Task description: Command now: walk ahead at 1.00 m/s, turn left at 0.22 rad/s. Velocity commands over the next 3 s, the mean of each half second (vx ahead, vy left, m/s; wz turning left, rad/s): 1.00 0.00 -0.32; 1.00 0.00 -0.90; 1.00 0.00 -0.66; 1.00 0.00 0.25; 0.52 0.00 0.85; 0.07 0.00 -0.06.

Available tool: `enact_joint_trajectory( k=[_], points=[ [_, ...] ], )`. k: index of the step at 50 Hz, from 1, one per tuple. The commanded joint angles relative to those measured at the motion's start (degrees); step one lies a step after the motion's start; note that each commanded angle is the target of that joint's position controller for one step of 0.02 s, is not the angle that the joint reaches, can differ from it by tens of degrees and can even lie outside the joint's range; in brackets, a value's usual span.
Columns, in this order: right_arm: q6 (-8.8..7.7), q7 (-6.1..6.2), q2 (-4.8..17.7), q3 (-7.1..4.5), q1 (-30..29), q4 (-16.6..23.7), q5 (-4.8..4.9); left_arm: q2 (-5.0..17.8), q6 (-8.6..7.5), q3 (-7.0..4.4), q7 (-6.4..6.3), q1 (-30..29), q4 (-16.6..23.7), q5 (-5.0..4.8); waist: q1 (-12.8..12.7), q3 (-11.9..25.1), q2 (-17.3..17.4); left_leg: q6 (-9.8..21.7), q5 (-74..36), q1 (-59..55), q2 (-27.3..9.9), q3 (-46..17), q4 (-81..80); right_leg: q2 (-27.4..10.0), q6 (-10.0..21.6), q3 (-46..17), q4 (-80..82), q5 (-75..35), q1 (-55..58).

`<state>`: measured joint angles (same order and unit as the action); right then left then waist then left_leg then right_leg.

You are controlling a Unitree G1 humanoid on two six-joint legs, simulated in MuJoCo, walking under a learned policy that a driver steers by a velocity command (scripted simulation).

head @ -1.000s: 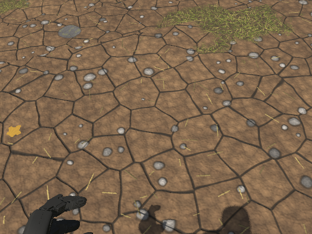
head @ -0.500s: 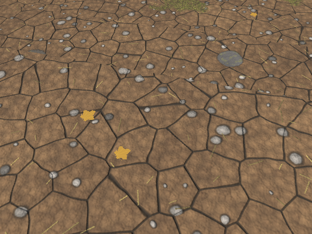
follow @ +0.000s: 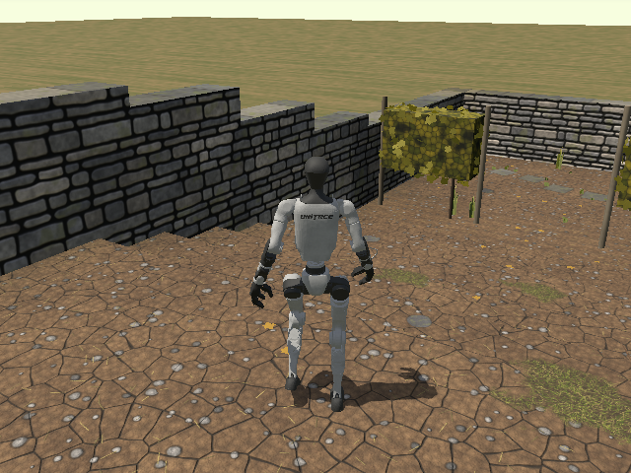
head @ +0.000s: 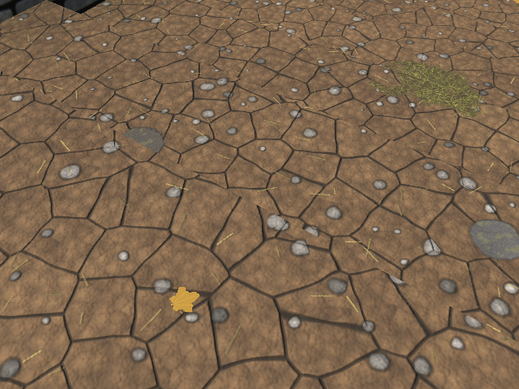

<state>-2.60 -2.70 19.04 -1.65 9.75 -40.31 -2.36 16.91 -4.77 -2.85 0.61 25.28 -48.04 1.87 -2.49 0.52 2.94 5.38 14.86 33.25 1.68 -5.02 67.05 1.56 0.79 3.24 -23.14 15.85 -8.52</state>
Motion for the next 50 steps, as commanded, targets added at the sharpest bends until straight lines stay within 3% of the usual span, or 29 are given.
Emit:
enact_joint_trajectory(
  k=[1,7,9,10,11,12,13,14,16,21,23,25,29,31,32,33,34,35,36,37,38,40,43,44,45,46,48,49,50],
  points=[
    [-0.48,-0.74,1.25,0.84,-6.77,6.69,-0.23,5.43,-2.05,-0.71,0.35,-0.59,1.89,-0.90,2.14,-6.74,-6.77,-1.22,-5.82,12.11,-2.67,-1.05,-8.70,-13.12,8.40,-13.35,17.98,-4.94,1.20],
    [-1.29,-1.56,0.24,2.35,-15.67,9.02,0.30,8.16,-2.52,-0.72,0.62,3.29,-1.55,-1.86,1.58,-8.29,-5.49,0.95,-18.72,-5.59,-2.41,9.46,-31.48,-12.18,7.66,-3.83,22.84,-36.71,2.23],
    [-1.41,-0.05,2.92,1.18,-10.29,7.51,-0.35,11.74,-1.98,-1.23,-0.07,3.98,-2.44,-1.65,4.97,-1.83,-7.76,1.85,-11.54,-14.19,1.45,9.89,-32.55,-13.17,6.98,-3.49,10.75,-62.17,8.88],
    [-1.46,1.01,4.90,0.12,-0.70,4.76,-0.44,13.23,-1.30,-1.53,-0.60,3.49,-2.76,-1.24,9.70,3.77,-9.13,2.33,-6.78,-24.27,3.01,9.03,-32.90,-13.14,6.47,-3.70,-1.49,-66.63,8.55],
    [-1.52,2.07,6.97,-1.10,10.93,1.13,-0.71,13.08,-0.79,-1.44,-0.88,1.69,-2.30,-1.26,15.59,9.15,-8.28,2.67,-6.24,-38.33,0.10,6.41,-34.44,-11.11,5.62,-3.38,-17.37,-57.67,1.12],
    [-1.61,3.34,12.06,-2.77,19.85,-0.68,-1.97,7.10,-0.86,-0.18,-0.72,2.89,-0.51,-0.75,16.11,17.24,0.00,2.90,12.37,-51.39,-13.88,-8.14,-34.78,-6.78,6.13,-2.91,-38.31,-29.09,-10.18],
    [-1.56,3.17,14.33,-3.46,17.15,0.42,-2.31,0.69,-0.78,0.99,-0.10,8.89,1.96,-3.39,8.87,26.13,13.56,6.96,28.94,-59.78,-27.49,-38.95,-45.91,0.62,5.11,-6.77,-56.83,8.79,-25.76],
    [-1.17,2.95,10.53,-3.28,13.16,0.76,-1.07,6.71,-0.27,-0.23,-0.52,2.74,2.02,-2.79,9.88,18.90,5.17,6.57,28.89,-53.23,-25.12,-37.48,-50.60,-2.26,6.00,-8.57,-59.18,4.44,-32.09],
    [-2.31,2.67,4.11,-2.10,8.40,-0.99,-0.65,4.68,0.26,0.13,0.09,-3.29,2.61,-2.16,6.83,3.23,-1.06,5.22,10.05,-36.97,-21.16,-20.35,-52.56,-6.67,5.53,-7.85,-53.08,-1.37,-32.20],
    [-4.82,2.69,0.58,-1.38,9.24,-4.88,1.84,0.71,4.89,0.22,1.95,-8.45,5.03,-0.30,1.83,-4.89,0.00,1.93,-4.82,-26.24,-17.05,0.45,-59.69,-10.85,3.47,-6.64,-48.15,-4.21,-33.48],
    [-5.25,2.65,-0.03,-1.23,9.59,-5.94,1.53,-0.25,5.10,0.76,2.48,-14.29,8.02,-0.33,1.48,-7.40,0.57,0.75,-14.68,-24.98,-14.26,9.00,-60.52,-10.52,3.50,-4.22,-43.14,-10.81,-35.55],
    [-5.55,2.74,0.03,-1.11,8.98,-6.38,1.29,-0.30,4.83,1.20,3.22,-18.01,9.79,-0.91,0.78,-8.21,0.00,-0.83,-21.50,-23.97,-11.36,16.02,-60.59,-8.87,4.82,-1.13,-34.98,-18.59,-32.96],
    [-5.31,3.99,4.95,-1.78,12.26,-7.56,1.80,2.52,4.12,0.93,5.60,-24.57,11.70,-0.69,1.14,-9.67,-2.92,-4.18,-43.68,-28.63,-11.70,21.70,-59.14,-2.91,8.44,6.86,-16.77,-25.89,-23.37],
    [-3.94,5.28,9.59,-2.94,11.85,-6.92,1.66,5.11,4.11,-0.31,5.14,-13.99,8.41,-1.29,-4.71,-1.77,2.40,-5.14,-69.32,-29.49,-12.58,22.45,-45.22,3.39,9.14,8.90,-20.80,-18.81,-7.41],
    [-2.64,5.75,11.86,-3.67,9.29,-6.04,1.23,7.67,4.34,-1.51,4.38,-4.15,5.75,-1.46,-10.12,3.53,3.73,-5.14,-76.43,-28.37,-13.94,21.69,-32.20,5.17,10.41,7.71,-23.08,-11.84,2.71],
    [-1.54,5.92,12.84,-4.03,6.55,-5.37,0.58,9.97,4.72,-3.12,3.12,9.03,1.87,-1.50,-15.98,8.78,3.35,-4.58,-72.65,-22.06,-15.32,19.36,-13.54,5.66,12.40,3.25,-23.73,-3.15,16.14],
    [-0.88,4.89,9.84,-3.89,5.33,-6.17,0.49,12.73,5.13,-4.63,1.39,10.88,0.88,-2.56,-15.77,6.89,-3.49,-4.66,-31.94,-13.25,-8.19,18.60,11.35,1.78,15.87,-4.58,-18.59,1.34,21.07],
    [-1.42,4.04,0.20,-1.40,8.61,-3.28,-0.96,16.60,5.62,-4.92,0.92,3.82,2.35,-2.93,-5.82,3.71,-18.75,-5.83,16.08,3.75,0.28,14.98,32.24,-6.35,18.90,-23.09,-16.17,-13.04,22.76],
    [-2.82,3.94,2.20,-1.20,8.11,3.43,1.22,18.87,5.75,-5.44,0.90,0.62,5.78,-1.30,-4.06,14.04,-17.48,-7.37,13.12,18.64,1.87,2.73,34.98,-15.12,28.93,-48.73,-0.62,-5.48,33.93],
    [-4.31,3.94,5.51,-1.16,4.41,3.33,0.37,16.46,5.38,-5.50,0.15,-0.80,6.76,-1.60,-4.22,9.51,-5.40,-6.74,7.30,18.38,-2.20,-0.93,25.33,-16.16,26.90,-51.94,7.10,0.72,26.56],
    [-4.50,3.80,6.48,-1.43,3.96,2.39,0.48,13.85,5.02,-4.85,-0.16,-3.98,6.17,-1.30,-0.19,0.37,-0.16,-6.88,4.95,13.57,-5.05,-1.24,15.85,-14.44,24.73,-46.46,7.51,-0.49,12.89],
    [-1.94,4.43,5.64,-1.29,3.63,1.25,-1.07,11.40,3.32,-3.77,-0.13,-6.07,5.96,-1.02,3.52,-3.95,3.31,-8.24,8.87,4.14,-7.17,-1.21,5.50,-9.91,22.97,-38.07,5.87,-7.28,-2.56],
    [1.26,3.63,3.54,-1.20,1.15,1.88,-1.87,10.92,1.50,-3.25,0.33,-6.81,5.92,-2.04,4.33,-3.32,1.64,-10.05,6.34,-3.67,-8.26,0.81,-8.44,-4.89,21.98,-29.48,5.03,-18.68,-11.94],
    [1.37,2.73,0.64,-0.16,0.58,2.47,-2.15,11.33,1.59,-3.58,0.24,-5.48,5.42,-1.76,3.58,-1.75,-1.07,-9.53,-0.75,-6.48,-7.79,2.97,-9.32,-3.65,20.92,-26.63,4.79,-25.06,-13.30],
    [0.95,2.06,0.13,-0.44,2.19,1.15,-1.18,10.56,1.43,-3.39,0.44,-3.46,5.15,-0.48,2.40,0.19,-2.82,-7.95,-13.11,-6.27,-7.81,3.49,-5.79,-3.65,19.98,-24.94,2.72,-30.25,-11.15],
    [0.24,2.04,3.41,-2.19,-5.51,3.49,0.17,10.33,0.98,-3.47,0.00,4.08,2.42,-0.53,-1.47,-1.79,-1.79,-6.95,-18.49,8.34,-8.57,-0.74,-8.17,-4.28,19.42,-29.49,0.67,-20.33,-1.31],
    [-0.34,1.34,4.94,-2.18,-15.66,7.52,-0.60,9.15,0.62,-2.97,-0.96,6.80,1.00,-1.35,-3.90,-5.88,-0.69,-7.22,-23.50,13.97,-7.23,-0.37,-21.31,-2.29,17.08,-30.53,-0.24,-5.85,-1.02],
    [-0.96,0.22,1.50,-1.17,-16.69,7.28,-1.31,8.39,0.72,-2.68,-1.20,5.53,1.25,-1.73,-4.45,-4.08,-1.63,-6.29,-33.30,5.16,-5.44,1.66,-25.47,-0.44,15.45,-28.60,-1.80,-1.64,-5.87],
    [-1.04,-0.48,0.22,-0.92,-15.40,6.49,-0.63,8.32,0.73,-2.44,-1.36,4.64,1.41,-1.78,-4.17,-1.87,-3.63,-5.84,-38.37,-2.21,-3.54,2.78,-25.70,0.34,14.42,-28.06,-2.96,0.53,-9.90]
  ],
)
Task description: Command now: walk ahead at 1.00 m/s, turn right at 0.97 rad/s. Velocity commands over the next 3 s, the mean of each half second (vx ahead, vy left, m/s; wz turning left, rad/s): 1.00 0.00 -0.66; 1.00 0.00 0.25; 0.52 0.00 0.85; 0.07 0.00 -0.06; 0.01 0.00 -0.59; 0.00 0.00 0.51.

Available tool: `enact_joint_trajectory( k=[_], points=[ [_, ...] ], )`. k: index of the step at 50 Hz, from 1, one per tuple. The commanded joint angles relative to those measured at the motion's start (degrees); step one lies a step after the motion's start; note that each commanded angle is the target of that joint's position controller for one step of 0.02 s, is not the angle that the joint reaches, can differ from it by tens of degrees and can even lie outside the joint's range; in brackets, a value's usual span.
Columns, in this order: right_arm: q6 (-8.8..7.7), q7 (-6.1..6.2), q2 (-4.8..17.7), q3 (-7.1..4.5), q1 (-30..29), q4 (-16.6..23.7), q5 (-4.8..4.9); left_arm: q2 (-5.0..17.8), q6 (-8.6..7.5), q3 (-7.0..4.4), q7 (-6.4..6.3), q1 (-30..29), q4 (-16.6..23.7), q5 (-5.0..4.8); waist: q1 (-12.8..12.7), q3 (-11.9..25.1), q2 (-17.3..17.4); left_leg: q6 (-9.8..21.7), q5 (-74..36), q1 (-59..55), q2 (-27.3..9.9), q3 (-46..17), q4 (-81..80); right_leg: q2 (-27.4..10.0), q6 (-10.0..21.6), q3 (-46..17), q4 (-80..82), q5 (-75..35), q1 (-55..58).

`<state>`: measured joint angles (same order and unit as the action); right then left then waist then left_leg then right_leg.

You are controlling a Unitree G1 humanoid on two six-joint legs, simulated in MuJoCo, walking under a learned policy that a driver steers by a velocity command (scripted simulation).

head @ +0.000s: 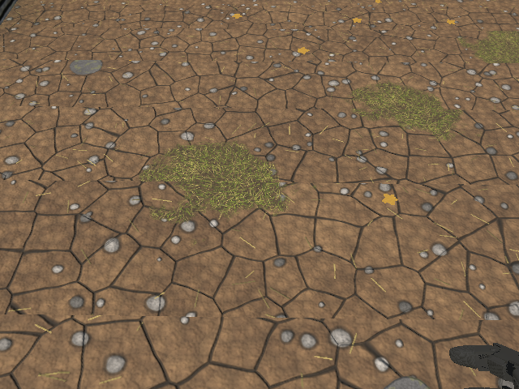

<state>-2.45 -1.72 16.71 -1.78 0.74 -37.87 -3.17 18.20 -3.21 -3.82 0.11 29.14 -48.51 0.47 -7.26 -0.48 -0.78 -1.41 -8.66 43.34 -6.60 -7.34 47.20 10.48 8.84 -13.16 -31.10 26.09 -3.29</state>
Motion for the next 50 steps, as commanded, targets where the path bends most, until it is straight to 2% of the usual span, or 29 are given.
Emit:
enact_joint_trajectory(
  k=[1,3,5,7,8,9,10,11,12,13,14,15,17,19,22,25,27,28,29,30,31,32,34,36,38,40,43,45,50],
  points=[
    [-1.09,-2.16,2.47,-0.77,-5.18,3.62,0.45,7.53,-0.84,-1.51,-0.95,-0.15,2.19,-0.31,1.03,-0.22,-1.49,1.45,-17.44,-16.92,5.66,4.89,-5.85,-8.42,5.64,-11.50,3.59,-8.48,-17.38],
    [-1.10,-2.75,3.98,-1.26,-5.33,4.67,1.03,9.05,-0.45,-1.84,-1.64,-0.49,2.62,0.70,1.27,-1.52,-4.32,2.08,-14.47,-18.59,6.59,3.42,-6.66,-8.79,4.60,-13.38,-0.53,-9.48,-16.84],
    [-1.56,-1.21,4.93,-1.36,-1.51,3.33,1.68,7.75,-0.05,-1.71,-2.10,-1.85,2.74,1.34,2.60,-2.31,-5.92,0.72,-10.57,-25.33,6.92,2.98,-15.34,-6.75,1.36,-11.23,-9.09,-12.11,-14.67],
    [-2.89,0.79,6.47,-2.83,13.40,-1.04,2.57,7.56,0.58,-1.58,-2.93,-5.28,2.67,2.58,10.77,1.85,-3.60,-0.85,-17.68,-39.39,4.04,1.07,-26.65,-3.25,0.15,-9.93,-29.45,-13.58,-12.35],
    [-2.99,1.80,7.40,-3.58,24.61,-5.26,2.86,7.87,1.17,-1.77,-3.81,-7.99,2.96,1.69,17.22,4.63,-1.38,-1.15,-29.36,-46.49,0.58,-0.81,-37.21,-0.77,-0.75,-6.68,-47.08,-13.21,-10.24],
    [-2.44,2.07,8.76,-4.21,31.54,-9.88,2.79,4.72,1.59,-1.34,-4.29,-10.20,3.98,0.87,18.13,4.22,3.34,-0.48,-37.95,-55.27,-4.73,-3.26,-41.17,1.14,-1.59,-2.75,-62.17,11.44,-17.17],
    [-1.79,1.38,10.48,-4.67,34.62,-11.21,1.39,2.41,1.91,-0.70,-3.98,-12.28,5.26,0.34,19.02,2.84,3.05,-1.29,-27.01,-60.29,-5.82,-3.09,-31.51,1.52,-1.44,-2.69,-74.72,16.75,-26.61],
    [-3.01,0.37,10.66,-3.50,33.23,-10.84,-1.50,-2.06,1.05,0.73,-3.17,-0.66,8.14,-2.18,8.35,8.66,16.62,-4.17,-58.43,-75.19,-10.65,-1.83,-3.99,-1.90,-2.05,-0.90,-80.49,21.42,-42.44],
    [-2.66,0.08,11.15,-4.54,33.12,-12.03,-1.57,-3.13,0.57,1.75,-4.06,7.83,6.63,-2.95,6.44,17.97,26.20,2.31,-58.60,-84.44,-16.24,-12.41,0.04,-4.84,-2.84,4.04,-89.55,18.84,-54.37],
    [-2.54,0.69,10.77,-5.23,32.56,-10.92,-0.32,-0.98,0.62,2.06,-3.68,1.37,5.59,0.13,10.74,18.12,18.89,8.95,-6.94,-75.99,-17.57,-20.75,-12.60,-7.77,-1.60,6.75,-86.65,9.00,-60.64],
    [-3.18,1.36,10.99,-5.44,27.93,-10.97,-0.05,-0.05,0.92,2.11,-2.48,-2.77,6.41,2.28,8.98,14.30,17.99,14.72,32.55,-62.58,-20.37,-34.24,-24.88,-10.01,-1.43,7.03,-85.18,4.10,-60.28],
    [-4.82,1.41,4.66,-2.96,25.30,-11.46,0.54,4.47,0.66,0.72,-1.76,-17.24,8.51,4.22,10.66,0.99,4.58,11.70,31.14,-49.85,-17.38,-31.18,-27.82,-12.85,-0.94,2.02,-70.72,-5.00,-61.41],
    [-6.15,1.59,2.94,-1.63,23.67,-15.42,0.45,2.19,1.42,1.58,1.27,-25.68,11.93,3.15,6.51,-9.53,1.97,8.73,15.53,-25.72,-11.65,-18.06,-31.50,-13.02,-3.95,-0.25,-45.94,-12.47,-48.25],
    [-5.92,1.79,3.18,-1.11,19.17,-15.46,1.48,0.36,1.72,2.40,2.56,-23.29,11.06,2.78,3.15,-8.55,10.70,7.90,11.11,-16.78,-5.71,-7.66,-33.66,-11.28,-5.04,3.57,-31.85,-24.55,-34.98],
    [-5.04,1.21,3.85,-1.07,23.80,-15.71,3.22,-0.22,1.45,3.62,3.15,-29.54,11.84,1.70,5.36,-7.36,6.34,8.48,-3.30,-22.05,-6.27,-0.44,-39.13,-10.52,-3.15,13.91,-20.74,-23.86,-28.75],
    [-3.10,1.54,3.41,-0.60,33.03,-19.29,2.52,-1.30,0.72,4.46,2.95,-36.06,13.03,1.02,8.63,-8.94,4.42,7.15,-27.93,-35.03,-5.36,6.02,-37.41,-7.46,0.25,20.90,-9.20,-20.03,-24.41],
    [-1.89,2.53,7.32,-0.99,35.22,-20.06,2.47,1.91,0.13,3.04,2.86,-28.82,10.33,1.59,4.45,-2.03,6.28,5.71,-44.60,-42.41,-5.73,8.41,-22.85,-3.37,1.83,21.53,-3.57,-15.83,-12.70],
    [-1.34,2.90,9.46,-1.40,32.73,-19.45,2.39,3.79,0.09,1.92,2.20,-16.61,6.38,1.32,-1.45,4.78,7.98,5.52,-45.23,-39.52,-6.22,9.30,-9.57,-3.95,3.45,18.84,-2.42,-15.31,0.99],
    [-1.33,2.70,9.31,-1.31,29.00,-17.51,2.87,7.35,0.15,0.35,1.13,-5.82,3.83,1.99,-7.22,10.26,5.89,5.43,-31.03,-29.81,-4.19,11.75,8.74,-11.87,7.16,9.05,0.58,-8.67,14.71],
    [-1.58,1.89,0.52,0.00,31.77,-15.56,2.67,10.24,0.11,-0.41,0.45,-4.55,3.47,3.01,-2.02,17.03,-5.80,5.19,33.13,-12.18,4.63,11.11,31.30,-27.39,11.76,-13.31,0.88,1.23,29.48],
    [-2.06,2.16,4.84,-1.03,29.56,-13.06,4.04,8.69,0.57,-0.51,0.09,-3.50,3.55,1.60,-2.76,19.39,-3.71,6.25,35.97,-0.41,8.08,5.30,39.25,-32.86,14.64,-29.74,8.95,1.62,32.18],
    [-2.64,2.65,7.53,-2.00,23.29,-11.35,3.78,6.61,0.49,-0.52,-0.50,-7.19,2.02,0.62,-0.77,8.01,0.24,7.04,29.09,3.73,4.29,3.04,32.11,-29.29,12.59,-19.72,11.90,-6.86,23.86],
    [-1.82,2.38,3.86,-1.54,23.14,-12.65,2.98,2.81,-0.81,-0.23,-0.52,-13.10,1.44,1.12,4.65,-2.14,1.80,6.57,28.24,-3.25,1.36,1.65,22.33,-25.22,8.97,-7.63,15.42,-18.56,6.61],
    [0.70,1.63,0.71,-1.39,26.58,-14.36,1.80,0.46,-2.36,0.47,-0.51,-14.90,1.33,0.53,8.68,-3.61,0.86,4.75,27.85,-11.13,0.02,0.73,14.09,-22.70,5.82,0.45,18.87,-19.56,-2.25],
    [2.40,0.51,1.39,-1.79,21.98,-11.78,0.89,2.29,-3.63,-0.06,-0.26,-13.11,-0.17,-0.56,8.75,-5.72,-1.60,4.49,24.04,-10.78,0.26,3.89,9.71,-21.00,4.57,5.98,21.44,-25.95,-4.85],
    [2.46,-0.54,0.30,-2.06,17.90,-9.93,1.42,3.42,-5.01,-0.88,0.25,-10.46,-1.97,1.07,8.24,-5.61,-1.80,5.71,8.81,-7.03,0.61,4.98,8.62,-19.41,3.88,11.84,18.55,-30.26,-5.34],
    [0.73,-2.72,0.07,-2.53,12.54,-7.97,1.74,0.79,-7.16,0.10,-1.06,-13.80,-3.56,-0.91,10.21,-3.81,0.09,7.06,-23.82,-19.50,2.41,7.06,-9.53,-15.81,-3.17,21.47,15.29,-14.63,-15.02],
    [0.87,-4.35,-0.76,-2.18,11.94,-8.30,2.15,0.29,-7.57,0.99,-2.32,-11.74,-4.16,-0.43,9.85,-4.18,0.90,8.41,-33.77,-26.51,3.36,8.13,-8.99,-16.81,-4.36,23.40,11.89,-9.23,-20.16],
    [1.23,-2.35,1.16,-1.71,1.98,-6.85,-1.05,2.30,-5.07,1.86,-3.80,1.27,-8.69,2.05,2.96,-12.36,0.97,10.32,-20.86,-12.65,7.60,18.42,-18.10,-19.91,-6.10,28.03,-7.14,-35.99,2.45]
  ],
)
Over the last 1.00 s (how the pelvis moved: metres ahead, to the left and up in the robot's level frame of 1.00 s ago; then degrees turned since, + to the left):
0.91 -0.14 -0.02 -39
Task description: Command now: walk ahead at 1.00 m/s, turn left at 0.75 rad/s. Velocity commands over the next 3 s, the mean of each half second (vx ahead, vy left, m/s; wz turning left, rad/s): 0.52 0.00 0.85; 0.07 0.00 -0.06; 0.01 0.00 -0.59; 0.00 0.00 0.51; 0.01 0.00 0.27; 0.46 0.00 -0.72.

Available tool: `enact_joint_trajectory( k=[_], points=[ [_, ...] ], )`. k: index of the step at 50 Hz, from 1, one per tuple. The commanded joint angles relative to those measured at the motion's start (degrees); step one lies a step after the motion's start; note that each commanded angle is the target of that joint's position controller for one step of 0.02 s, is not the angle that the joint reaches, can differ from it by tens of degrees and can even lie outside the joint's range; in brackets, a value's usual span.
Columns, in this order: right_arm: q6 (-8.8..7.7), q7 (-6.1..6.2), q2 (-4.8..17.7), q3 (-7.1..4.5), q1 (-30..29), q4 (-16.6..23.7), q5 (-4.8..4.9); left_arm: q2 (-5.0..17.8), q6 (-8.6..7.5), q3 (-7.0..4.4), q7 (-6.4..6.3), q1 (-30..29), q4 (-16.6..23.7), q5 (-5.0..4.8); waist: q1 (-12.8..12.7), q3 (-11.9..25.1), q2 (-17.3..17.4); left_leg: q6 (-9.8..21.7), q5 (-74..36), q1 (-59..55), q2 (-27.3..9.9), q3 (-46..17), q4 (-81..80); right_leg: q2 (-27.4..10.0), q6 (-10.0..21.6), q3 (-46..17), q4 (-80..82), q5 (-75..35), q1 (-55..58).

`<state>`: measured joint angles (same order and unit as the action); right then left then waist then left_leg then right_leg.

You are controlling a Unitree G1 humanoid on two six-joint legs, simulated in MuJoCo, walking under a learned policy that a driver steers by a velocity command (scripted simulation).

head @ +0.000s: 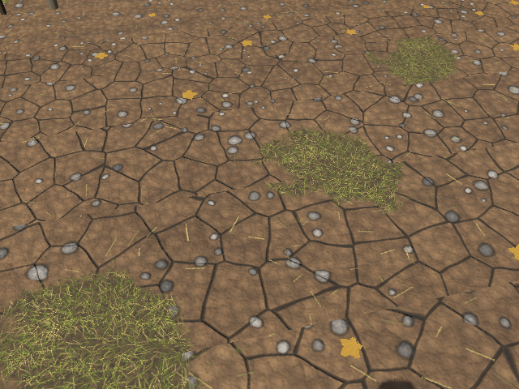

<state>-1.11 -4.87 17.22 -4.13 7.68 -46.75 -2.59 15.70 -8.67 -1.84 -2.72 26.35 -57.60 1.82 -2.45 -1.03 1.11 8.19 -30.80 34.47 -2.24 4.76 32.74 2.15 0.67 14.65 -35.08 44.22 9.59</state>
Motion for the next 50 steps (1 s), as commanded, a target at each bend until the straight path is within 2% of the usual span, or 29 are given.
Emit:
enact_joint_trajectory(
  k=[1,3,4,5,6,7,8,9,10,11,13,14,16,18,19,20,22,24,27,30,32,33,34,35,38,41,45,48,50],
  points=[
    [0.05,1.67,0.93,0.83,-1.11,1.25,-2.52,6.36,1.19,-0.07,-1.22,4.47,0.37,0.32,0.15,-9.24,-1.97,1.20,3.45,-7.86,4.45,7.38,-6.90,-12.28,1.78,0.40,-12.64,-66.45,-7.35],
    [-0.08,3.17,3.57,-0.68,18.05,-5.83,-2.21,6.52,3.36,-0.02,-1.89,3.45,0.79,0.06,7.54,1.14,-1.93,2.39,4.41,-26.04,5.15,6.85,-10.52,-13.39,2.48,-1.65,-39.48,-79.07,-7.28],
    [-0.42,3.81,6.87,-2.21,27.43,-8.62,-2.96,6.45,4.27,-1.02,-1.56,-3.42,1.91,-1.32,15.37,0.22,4.58,8.51,0.50,-38.76,1.06,-0.40,-19.19,-7.59,0.52,-1.18,-71.47,-53.34,-22.27],
    [-0.43,4.47,13.09,-3.81,31.86,-9.87,-0.75,3.48,4.41,-1.06,-0.80,-10.82,4.72,0.04,17.67,-3.40,10.42,9.05,-15.27,-51.83,-3.19,-4.16,-12.71,1.16,1.38,-2.81,-88.31,0.56,-45.39],
    [-0.81,5.03,19.67,-4.76,34.08,-11.02,0.10,2.75,2.68,0.17,-0.51,-6.30,11.62,-2.15,10.96,8.29,16.06,14.10,-50.60,-79.45,-15.14,-17.39,9.60,-1.74,-0.18,-13.41,-84.96,-0.01,-69.39],
    [-0.35,5.66,16.21,-4.40,34.02,-9.68,1.80,3.57,2.55,1.23,-0.76,-11.93,13.76,-1.49,14.15,16.06,1.98,16.75,-42.53,-82.42,-16.94,-24.26,5.69,-4.45,-1.00,-15.60,-79.89,-5.50,-74.26],
    [0.56,6.03,13.68,-3.80,30.30,-8.00,1.05,5.80,2.42,1.20,-0.06,-13.63,14.59,-0.37,12.63,11.70,-5.87,17.81,-15.16,-75.18,-16.47,-28.57,-1.17,-5.69,-0.78,-16.09,-74.02,-10.64,-77.89],
    [0.83,6.72,14.35,-4.05,23.54,-6.17,0.65,5.75,2.37,1.11,0.59,-12.49,14.15,1.28,8.68,9.60,-5.89,20.21,-0.96,-64.03,-18.67,-36.21,-5.38,-7.18,-1.69,-17.76,-71.17,-10.08,-76.24],
    [-3.18,3.21,0.51,0.97,22.66,-6.78,-2.58,5.64,1.00,2.30,4.66,-10.05,18.32,5.15,7.64,19.75,-8.59,16.82,0.46,-61.30,-21.42,-32.37,-3.50,-9.34,-6.09,-30.59,-54.90,-12.33,-74.46],
    [-5.09,1.75,-4.64,3.32,10.85,-3.45,-2.62,6.95,1.97,0.91,5.07,-13.56,16.08,4.69,1.73,2.24,-10.30,13.14,-0.36,-26.26,-16.99,-26.69,-10.07,-13.32,-6.71,-27.22,-33.77,-20.33,-59.78],
    [-7.50,1.19,8.63,0.18,3.68,0.65,-1.72,3.32,3.26,2.10,4.18,-13.20,18.81,2.22,-4.66,1.32,-1.47,7.90,-0.28,7.22,2.46,-14.19,-8.32,-8.22,-5.96,-16.18,-12.76,-28.59,-22.33],
    [-7.89,0.34,13.92,-1.81,4.55,2.25,-1.40,0.57,3.98,3.31,4.80,-12.52,16.69,-0.01,-4.01,0.87,-3.64,5.62,4.29,14.54,7.06,-12.07,-7.97,-3.45,-5.79,-11.83,-4.90,-38.98,-9.63],
    [-7.32,-2.66,14.45,-3.13,9.41,4.16,-1.91,4.85,3.77,2.56,5.01,-9.30,13.03,-1.93,-2.64,-0.08,-7.35,2.78,12.58,5.65,7.76,-18.79,-7.13,2.36,-5.66,-11.45,2.29,-48.40,-4.95],
    [-8.18,-3.77,5.84,-0.81,7.81,8.86,0.53,15.60,1.93,-0.82,3.76,1.28,13.53,1.35,-8.32,8.95,-9.32,-5.14,19.14,3.89,11.07,-18.71,11.42,-12.49,10.54,-22.86,-3.16,-89.68,6.31],
    [-9.02,-2.56,-4.92,2.24,18.35,9.60,-0.70,18.45,1.92,-1.80,4.25,13.19,11.25,0.44,-6.64,32.42,-24.94,-9.89,59.78,8.47,15.65,-13.00,33.64,-36.51,33.11,-51.70,1.78,-103.83,26.58],
    [-6.67,-1.61,-0.44,0.83,12.79,9.18,0.36,16.54,2.59,-1.93,3.46,14.56,10.44,3.35,-8.98,25.45,-15.62,-12.15,78.49,12.96,12.72,-9.57,47.17,-35.17,31.58,-56.92,4.61,-99.39,19.13],
    [-4.48,2.40,2.24,1.26,8.74,10.30,-0.16,12.16,2.13,-1.89,2.09,-5.19,14.61,-0.77,-2.36,9.31,-10.09,-12.79,71.70,12.13,3.98,-7.15,43.54,-26.51,18.04,-39.05,9.67,-75.08,-4.18],
    [-4.00,3.85,1.37,1.96,12.30,9.50,-3.09,6.42,2.53,-0.55,0.43,-14.71,17.15,-1.58,2.12,6.97,-11.41,-13.66,68.54,0.93,-0.28,-7.25,34.18,-21.51,12.91,-30.85,15.24,-65.30,-16.85],
    [-3.77,-0.17,-0.21,3.11,13.99,8.57,0.11,14.91,1.95,-3.87,-0.31,-23.29,20.82,0.17,4.83,6.11,-7.25,-14.69,49.44,-17.24,2.09,0.17,19.19,-13.54,6.99,-17.32,20.87,-54.40,-31.63],
    [-4.57,-3.13,4.15,1.85,13.67,9.03,2.73,14.62,1.80,-4.11,0.92,-27.51,22.99,1.35,5.80,5.04,-7.06,-12.36,35.14,-24.07,2.50,-0.94,8.14,-14.88,5.31,-16.56,15.19,-47.53,-35.03],
    [-6.87,-2.76,8.25,0.11,15.28,9.41,3.83,9.30,1.48,-1.70,2.55,-27.81,22.55,0.76,7.68,5.60,-3.77,-8.42,24.71,-32.91,3.08,-2.23,-0.30,-14.16,2.20,-16.37,8.32,-44.78,-39.26],
    [-7.91,-2.15,11.30,-0.99,15.52,10.58,3.19,4.23,1.58,0.11,3.75,-20.98,20.95,0.72,6.08,7.81,4.10,-2.53,-0.47,-38.84,-3.65,-8.50,-4.22,-10.40,-3.40,-12.11,0.33,-37.72,-40.81],
    [-8.52,-2.23,16.11,-1.22,7.14,15.89,3.67,3.79,1.79,0.06,3.77,-8.78,20.28,-0.51,-1.31,11.37,11.98,11.28,-18.02,-37.37,-19.25,-26.60,-6.63,-6.90,-7.39,-13.07,-5.84,-13.53,-41.90],
    [-8.50,-2.40,11.49,-0.59,4.56,16.83,2.55,7.79,2.09,-0.66,3.69,-9.02,18.16,-1.51,0.72,9.25,6.39,11.73,-9.36,-33.89,-19.10,-25.31,-5.34,-7.89,-9.41,-15.68,-9.62,-9.54,-42.31],
    [-5.14,-2.95,8.69,1.07,-3.68,18.38,3.60,6.12,3.80,0.49,5.71,-6.23,14.78,-1.41,-3.53,6.62,-0.12,-2.50,27.34,-16.73,-8.83,-12.87,-3.85,-9.16,-9.47,-13.67,-0.55,-32.71,-25.69],
    [-2.92,0.77,17.37,-2.98,3.59,19.69,1.81,13.05,1.50,-1.12,5.16,-14.59,20.92,0.44,3.67,3.68,1.14,1.84,47.02,-21.77,-9.27,-12.20,-7.47,-4.18,-1.98,-12.36,-2.30,-32.23,-36.18],
    [-4.26,4.84,12.02,-2.35,7.45,19.05,2.20,8.50,0.74,-0.43,4.25,-14.74,21.59,0.60,5.13,2.09,7.17,8.62,37.55,-28.46,-20.07,-18.80,-11.37,-4.87,0.30,-13.26,-6.94,-27.45,-39.36],
    [-3.86,6.34,11.87,-2.66,2.14,19.95,0.44,6.31,1.23,-0.84,5.32,-11.46,20.97,0.85,2.80,0.38,6.01,2.22,45.02,-22.11,-17.08,-9.69,-10.66,-2.12,2.79,-9.97,-0.40,-34.48,-28.64],
    [-3.20,6.67,8.18,-2.09,2.28,22.01,-0.14,11.40,0.52,-3.02,5.08,-9.73,21.73,0.45,4.12,3.44,-4.16,-6.50,56.50,-18.75,-9.01,1.66,1.76,-7.54,11.37,-23.41,8.92,-56.24,-20.98]
  ],
)
Over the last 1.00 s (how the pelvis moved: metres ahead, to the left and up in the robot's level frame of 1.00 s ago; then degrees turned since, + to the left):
0.86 -0.02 -0.24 -9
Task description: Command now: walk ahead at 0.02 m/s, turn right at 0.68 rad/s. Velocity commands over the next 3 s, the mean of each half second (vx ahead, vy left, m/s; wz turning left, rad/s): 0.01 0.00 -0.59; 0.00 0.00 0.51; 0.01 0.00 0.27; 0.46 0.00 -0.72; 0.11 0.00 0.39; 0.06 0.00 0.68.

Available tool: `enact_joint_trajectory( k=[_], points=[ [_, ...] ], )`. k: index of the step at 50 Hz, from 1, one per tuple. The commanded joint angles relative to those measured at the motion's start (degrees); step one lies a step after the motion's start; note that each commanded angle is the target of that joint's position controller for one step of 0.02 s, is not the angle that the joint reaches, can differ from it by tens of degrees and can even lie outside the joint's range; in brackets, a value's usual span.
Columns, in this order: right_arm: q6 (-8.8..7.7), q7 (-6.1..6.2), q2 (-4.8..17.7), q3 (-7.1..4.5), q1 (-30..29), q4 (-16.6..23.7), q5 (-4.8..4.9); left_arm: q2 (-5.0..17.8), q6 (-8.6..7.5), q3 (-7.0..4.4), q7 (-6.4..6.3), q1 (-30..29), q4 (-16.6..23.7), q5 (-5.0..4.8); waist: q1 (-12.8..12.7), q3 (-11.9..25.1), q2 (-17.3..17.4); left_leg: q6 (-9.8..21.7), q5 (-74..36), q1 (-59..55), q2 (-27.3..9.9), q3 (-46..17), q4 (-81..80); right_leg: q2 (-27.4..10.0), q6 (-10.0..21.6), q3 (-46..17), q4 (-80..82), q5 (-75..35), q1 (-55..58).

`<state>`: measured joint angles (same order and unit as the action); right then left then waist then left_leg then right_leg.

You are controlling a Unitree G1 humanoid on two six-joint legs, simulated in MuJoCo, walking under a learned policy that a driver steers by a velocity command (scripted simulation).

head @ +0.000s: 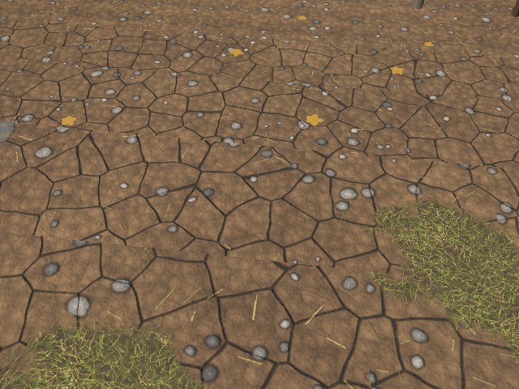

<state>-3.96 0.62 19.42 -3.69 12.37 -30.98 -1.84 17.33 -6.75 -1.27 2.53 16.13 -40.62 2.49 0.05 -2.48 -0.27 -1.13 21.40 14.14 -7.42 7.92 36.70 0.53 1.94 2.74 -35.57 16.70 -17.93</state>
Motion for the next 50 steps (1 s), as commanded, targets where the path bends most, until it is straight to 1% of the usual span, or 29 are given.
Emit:
enact_joint_trajectory(
  k=[1,2,3,5,7,9,13,15,20,21,22,23,24,25,26,27,29,31,33,35,37,40,41,42,43,44,46,48,50],
  points=[
    [-0.40,1.13,3.09,-1.46,-5.65,8.97,-1.75,14.14,-1.77,-5.22,-0.42,5.71,4.47,-1.52,-1.53,9.50,-10.49,-3.40,13.44,11.01,5.97,0.95,10.43,-13.88,20.23,-28.30,15.88,-33.77,19.02],
    [-0.17,1.22,3.29,-1.13,-10.60,10.08,-1.65,14.63,-2.36,-6.05,0.05,11.76,3.50,-0.68,-6.87,9.17,-9.93,-4.61,23.07,22.33,8.73,-8.15,21.44,-17.75,21.98,-34.52,17.95,-32.46,26.51],
    [-0.09,1.56,2.12,-0.79,-10.89,8.60,-1.01,12.40,-3.00,-5.89,0.50,12.96,2.21,-0.07,-6.24,8.38,-6.67,-4.38,21.83,25.37,7.05,-13.11,29.14,-17.36,19.54,-31.37,16.48,-34.49,27.11],
    [-0.51,2.25,4.50,-1.01,-7.79,5.66,-2.05,7.73,-2.12,-4.54,1.21,9.29,3.32,0.01,-2.95,7.05,-2.67,-3.70,17.76,25.97,5.66,-14.71,35.12,-16.19,17.93,-28.25,15.07,-38.59,22.33],
    [-0.29,2.39,4.45,-0.45,-4.49,3.30,-3.30,6.95,-0.45,-3.76,1.12,3.02,5.98,-0.49,1.44,5.74,-2.00,-3.81,12.34,19.41,4.20,-13.65,30.45,-12.69,16.09,-25.75,18.07,-35.95,13.34],
    [0.23,1.95,3.21,0.34,-3.59,2.28,-3.13,7.21,-0.12,-3.58,0.54,1.78,7.78,-0.11,1.86,5.31,-2.62,-5.03,8.13,15.08,4.93,-12.51,22.10,-9.11,14.33,-25.00,19.38,-29.06,9.80],
    [1.41,0.33,2.57,1.77,-1.37,-1.43,-1.26,9.79,-0.19,-4.81,1.18,0.15,11.09,-0.03,-0.53,5.28,-5.22,-5.17,3.13,8.55,6.92,-9.18,11.35,-8.27,13.95,-25.55,17.25,-19.21,5.00],
    [1.57,-0.80,1.49,2.36,-1.29,-1.84,-1.75,9.55,1.31,-4.31,1.62,0.36,12.14,0.25,-1.89,5.73,-5.43,-4.71,1.19,5.88,8.18,-6.90,11.80,-8.26,14.11,-27.01,14.64,-18.82,0.76],
    [0.81,-1.72,1.67,2.32,0.97,-3.11,0.62,7.17,3.21,-2.66,2.38,-2.73,11.53,-1.50,-0.26,6.33,-3.57,-0.47,-12.53,-1.18,7.92,-8.34,-7.61,-8.55,13.29,-32.61,9.12,-20.49,-0.36],
    [0.43,-1.74,3.26,1.80,1.08,-2.61,0.92,5.54,3.34,-1.90,2.56,-1.58,10.49,-1.63,-0.20,7.24,-2.39,3.96,-22.73,-4.86,4.72,-11.90,-10.38,-7.07,10.35,-31.53,7.03,-15.05,-2.50],
    [-0.69,-1.22,8.53,0.43,2.46,-1.82,1.32,1.66,3.28,-0.82,2.18,2.99,10.59,-1.78,-2.26,11.19,7.44,15.97,-44.36,-12.85,-6.86,-23.86,-13.83,-0.51,2.36,-23.07,-2.66,1.62,-7.84],
    [-1.36,-2.07,8.50,0.29,1.38,-0.47,0.25,2.25,3.28,-0.83,1.16,2.98,11.10,0.13,-1.32,10.80,9.90,27.46,-46.35,-16.06,-15.86,-35.40,-16.69,4.79,-5.46,-14.35,-13.14,21.21,-18.29],
    [-1.44,-1.94,7.13,-0.04,2.25,-0.92,-0.65,6.85,3.74,-2.66,-0.30,-1.03,10.77,1.49,2.01,9.70,2.41,26.30,-40.10,-13.07,-16.24,-34.82,-17.07,1.95,-8.84,-11.87,-26.88,24.71,-19.48],
    [-2.55,-3.07,1.56,2.17,-0.26,-1.00,0.79,5.82,3.96,-2.37,-1.39,-2.17,10.14,1.51,-0.69,8.56,-0.38,19.83,-35.06,-7.62,-11.98,-30.90,-16.56,-1.32,-11.69,-12.42,-30.67,20.71,-16.64],
    [-3.56,-5.15,-4.69,4.91,-6.67,0.46,2.27,4.29,4.14,-1.83,-1.77,-0.24,8.32,0.39,-4.56,7.54,2.30,14.12,-37.42,-2.20,-7.44,-27.35,-15.09,-3.20,-14.82,-13.84,-30.03,18.16,-12.41],
    [-3.91,-6.49,-5.75,5.56,-8.84,0.90,2.98,2.45,4.58,-1.04,-1.48,0.79,7.44,0.60,-6.12,7.17,4.28,11.87,-42.34,0.20,-4.73,-25.19,-13.02,-3.87,-16.62,-12.66,-28.59,17.05,-9.96],
    [-3.52,-6.37,4.02,1.77,-5.98,0.35,0.69,4.34,5.42,-1.68,-1.45,0.53,7.56,1.70,-5.15,7.20,3.16,13.35,-47.88,2.30,-1.80,-21.34,-10.62,-2.85,-15.31,-6.23,-27.03,13.89,-6.23],
    [-3.21,-5.44,8.62,-0.70,2.98,-2.01,-0.05,4.29,5.72,-1.70,-2.38,-3.24,8.59,1.44,-0.75,6.55,4.60,16.72,-47.91,-4.05,-1.46,-22.76,-10.23,-1.83,-13.44,-1.95,-17.20,13.70,-7.92],
    [-2.68,-5.14,8.33,-1.41,9.00,-3.48,0.64,3.56,6.03,-1.54,-3.64,-7.63,10.03,0.98,2.67,6.72,6.98,20.03,-43.05,-10.76,-5.36,-30.11,-11.66,-1.34,-11.74,-2.48,-12.97,14.75,-10.24],
    [-2.55,-5.23,6.14,-1.23,7.55,-2.88,1.18,3.20,6.11,-1.44,-4.68,-8.38,10.19,0.40,2.86,5.55,8.50,20.83,-33.05,-10.35,-6.78,-35.35,-14.02,-1.12,-10.07,-4.38,-8.02,12.34,-9.00],
    [-2.03,-5.32,5.26,-1.24,4.33,-2.11,1.09,2.56,5.87,-1.19,-4.91,-7.14,9.91,0.40,1.39,4.84,8.25,20.33,-24.32,-7.07,-5.43,-37.20,-16.14,0.40,-7.80,-4.17,-1.44,9.79,-4.42],
    [-0.04,-5.47,5.79,-1.41,-1.74,-0.52,0.28,3.11,4.87,-1.54,-3.32,-1.06,7.92,-1.17,-2.86,5.01,5.99,17.62,-18.47,2.10,-1.57,-35.50,-15.45,2.65,-1.81,-1.70,14.91,-3.73,10.98],
    [0.42,-5.37,4.28,-0.83,-0.16,-1.18,-0.33,4.85,4.13,-2.25,-3.03,0.29,8.04,-1.89,-2.78,6.23,5.11,14.43,-14.57,6.88,0.05,-33.75,-13.18,-0.56,2.34,-2.66,15.58,-11.12,17.69],
    [0.55,-5.08,0.84,0.29,2.13,-0.81,-0.87,9.56,2.98,-3.93,-3.46,4.51,8.22,-2.08,-3.21,8.39,-1.92,8.39,-3.15,16.80,5.81,-27.40,-3.75,-10.54,12.36,-10.61,15.09,-30.76,27.85],
    [-0.07,-4.89,-1.67,1.03,1.78,1.59,-1.61,13.78,1.98,-5.30,-3.99,6.52,8.17,-0.56,-3.69,6.91,-13.92,0.46,9.53,27.32,13.40,-15.80,9.93,-27.06,27.97,-27.87,21.45,-41.29,29.57],
    [-0.63,-4.12,2.73,-0.30,0.88,-0.37,-1.97,10.75,1.30,-4.39,-4.45,1.99,9.32,0.39,-2.67,5.03,-1.58,-1.33,13.40,26.58,7.91,-14.69,22.43,-29.01,25.78,-23.67,24.57,-39.73,24.14],
    [-0.73,-2.26,7.07,-2.16,4.72,-4.29,-1.81,4.37,0.48,-2.30,-3.71,-10.38,13.29,-0.72,3.06,1.97,-2.94,-2.84,5.99,20.12,7.22,-12.27,32.08,-19.61,15.83,-9.63,26.37,-32.10,13.85],
    [-0.63,-3.29,5.12,-1.49,4.37,-4.40,-2.89,5.06,0.67,-2.28,-4.62,-12.14,14.50,-0.59,3.22,2.88,-4.44,-3.39,0.94,17.40,7.87,-10.29,36.64,-16.10,12.92,-2.54,25.08,-35.09,12.20],
    [-0.20,-5.41,3.07,-0.61,3.19,-4.01,-0.94,8.25,1.05,-3.22,-5.70,-8.42,13.45,0.68,0.76,3.26,-2.50,-3.80,-1.92,18.89,7.16,-9.79,34.30,-15.20,12.42,1.76,24.40,-33.83,16.03]
  ],
)
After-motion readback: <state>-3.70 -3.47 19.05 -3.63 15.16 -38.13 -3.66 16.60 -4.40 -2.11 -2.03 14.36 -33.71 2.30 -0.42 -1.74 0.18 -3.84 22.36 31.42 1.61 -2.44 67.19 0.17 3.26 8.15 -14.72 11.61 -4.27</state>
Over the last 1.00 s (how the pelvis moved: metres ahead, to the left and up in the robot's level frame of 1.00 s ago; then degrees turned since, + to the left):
0.47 0.02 -0.12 23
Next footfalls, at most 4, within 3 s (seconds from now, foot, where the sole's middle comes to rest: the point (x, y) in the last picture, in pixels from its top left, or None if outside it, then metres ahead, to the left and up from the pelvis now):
0.42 left None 0.09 0.10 -0.76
0.82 right None -0.01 -0.12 -0.76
1.32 left None -0.01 0.14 -0.76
1.94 right None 0.11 -0.18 -0.76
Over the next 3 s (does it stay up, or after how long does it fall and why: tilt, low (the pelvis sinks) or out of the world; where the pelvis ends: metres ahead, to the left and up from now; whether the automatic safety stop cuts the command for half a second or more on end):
stays up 0.45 -0.18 -0.16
